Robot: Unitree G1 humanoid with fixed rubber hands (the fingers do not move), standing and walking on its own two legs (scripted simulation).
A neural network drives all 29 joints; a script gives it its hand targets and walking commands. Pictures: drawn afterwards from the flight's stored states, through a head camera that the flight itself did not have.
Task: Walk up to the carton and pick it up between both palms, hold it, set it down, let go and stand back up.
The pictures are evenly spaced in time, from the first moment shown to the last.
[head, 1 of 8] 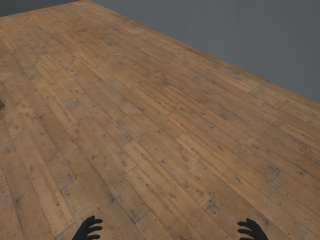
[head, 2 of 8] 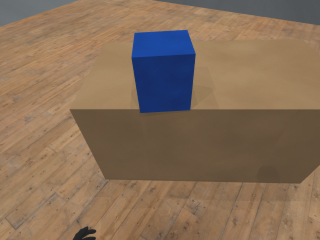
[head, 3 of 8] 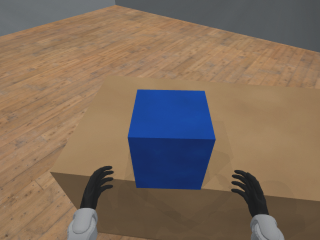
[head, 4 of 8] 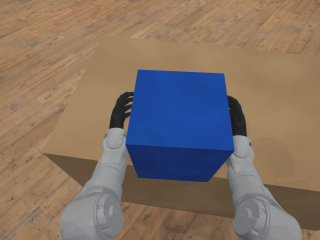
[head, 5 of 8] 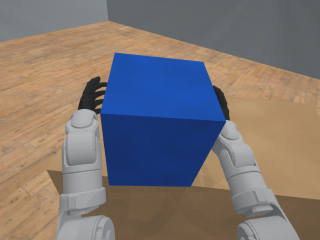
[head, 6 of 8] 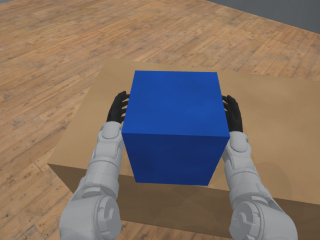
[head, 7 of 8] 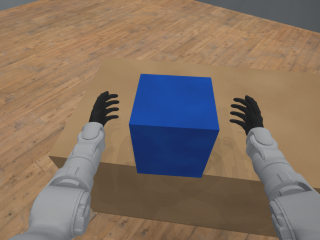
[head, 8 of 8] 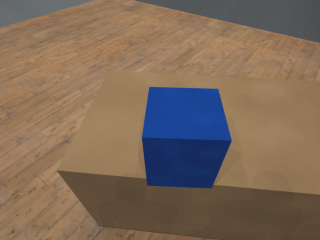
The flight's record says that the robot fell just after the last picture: no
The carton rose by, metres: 0.19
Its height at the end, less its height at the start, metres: +0.00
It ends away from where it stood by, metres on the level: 0.01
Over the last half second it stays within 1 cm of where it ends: yes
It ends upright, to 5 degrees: yes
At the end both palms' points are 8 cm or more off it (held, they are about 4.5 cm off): yes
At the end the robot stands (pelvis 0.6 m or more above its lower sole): yes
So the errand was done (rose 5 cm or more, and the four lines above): yes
